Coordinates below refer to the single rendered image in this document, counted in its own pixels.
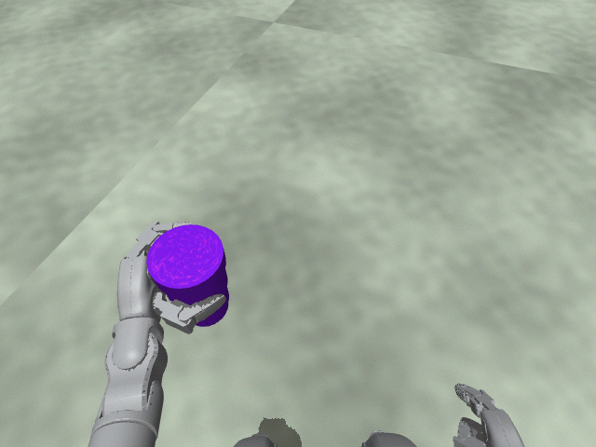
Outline left robot hand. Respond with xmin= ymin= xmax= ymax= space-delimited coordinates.
xmin=117 ymin=221 xmax=226 ymax=334

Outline right robot hand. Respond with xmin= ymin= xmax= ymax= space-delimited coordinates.
xmin=453 ymin=384 xmax=524 ymax=447

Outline cup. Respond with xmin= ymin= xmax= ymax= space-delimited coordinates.
xmin=146 ymin=224 xmax=229 ymax=327

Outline left robot arm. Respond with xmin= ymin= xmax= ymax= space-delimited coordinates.
xmin=88 ymin=317 xmax=168 ymax=447

